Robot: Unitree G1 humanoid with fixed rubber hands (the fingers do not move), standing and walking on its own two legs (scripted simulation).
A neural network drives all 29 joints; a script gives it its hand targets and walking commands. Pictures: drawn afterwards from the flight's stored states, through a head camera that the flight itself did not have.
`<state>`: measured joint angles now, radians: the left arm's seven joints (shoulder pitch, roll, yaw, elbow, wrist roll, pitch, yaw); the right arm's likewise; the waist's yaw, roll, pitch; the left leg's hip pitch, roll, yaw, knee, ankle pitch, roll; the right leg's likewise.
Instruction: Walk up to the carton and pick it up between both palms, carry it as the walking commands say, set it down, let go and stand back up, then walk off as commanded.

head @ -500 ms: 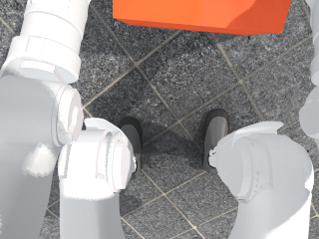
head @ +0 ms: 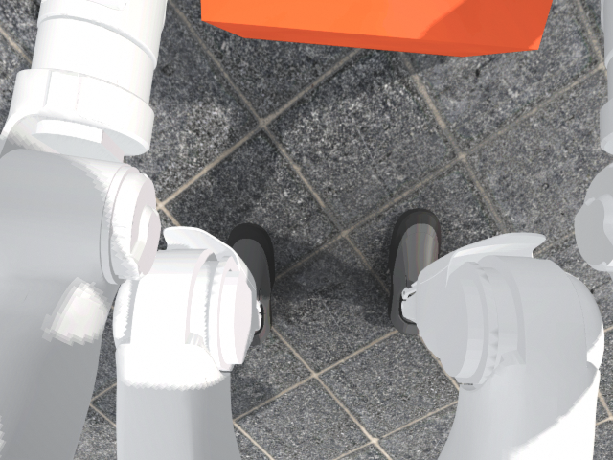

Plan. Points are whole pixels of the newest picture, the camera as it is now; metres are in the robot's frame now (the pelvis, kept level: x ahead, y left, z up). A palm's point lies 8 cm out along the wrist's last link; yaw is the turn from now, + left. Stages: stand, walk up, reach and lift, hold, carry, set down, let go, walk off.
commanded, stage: reach and lift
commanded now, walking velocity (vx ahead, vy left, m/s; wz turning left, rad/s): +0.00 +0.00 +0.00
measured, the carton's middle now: out of the picture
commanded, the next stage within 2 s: none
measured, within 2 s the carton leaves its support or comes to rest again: neither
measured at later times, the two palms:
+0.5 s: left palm out of the picture +0.58 +0.12 -0.13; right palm out of the picture +0.57 -0.23 -0.13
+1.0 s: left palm out of the picture +0.56 +0.13 -0.06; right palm out of the picture +0.56 -0.22 -0.06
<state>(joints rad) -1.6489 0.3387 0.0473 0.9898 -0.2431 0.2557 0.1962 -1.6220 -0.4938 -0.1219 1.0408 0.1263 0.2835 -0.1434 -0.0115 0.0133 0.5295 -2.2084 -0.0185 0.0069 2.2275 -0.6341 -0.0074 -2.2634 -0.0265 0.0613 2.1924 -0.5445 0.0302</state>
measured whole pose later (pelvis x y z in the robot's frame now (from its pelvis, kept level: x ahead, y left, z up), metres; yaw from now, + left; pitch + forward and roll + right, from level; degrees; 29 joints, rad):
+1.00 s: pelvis -0.02 +0.00 +0.02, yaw +0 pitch +24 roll +1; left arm -1.56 0.32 0.05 0.84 -0.16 0.51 0.21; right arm -1.60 -0.46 -0.16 0.93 0.13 0.52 -0.22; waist -0.01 0.01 0.53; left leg -1.98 -0.02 0.00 2.18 -0.62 -0.01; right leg -2.03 -0.02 0.06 2.15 -0.53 0.04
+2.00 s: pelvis -0.06 +0.00 +0.12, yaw -1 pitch +14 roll +1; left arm -1.44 0.26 0.07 0.82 -0.09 0.58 0.22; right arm -1.46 -0.39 -0.20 0.91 0.13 0.56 -0.24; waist -0.01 0.01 0.53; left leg -1.60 -0.03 0.00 1.85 -0.51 -0.01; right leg -1.64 -0.02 0.06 1.83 -0.43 0.04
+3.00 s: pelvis -0.07 -0.01 +0.23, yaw -1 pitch +5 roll +2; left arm -1.28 0.21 0.14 0.79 -0.05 0.60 0.22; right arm -1.31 -0.33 -0.19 0.89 0.13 0.56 -0.26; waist -0.01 0.01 0.52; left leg -1.14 -0.03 0.00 1.43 -0.39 -0.01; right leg -1.19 -0.02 0.06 1.42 -0.33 0.02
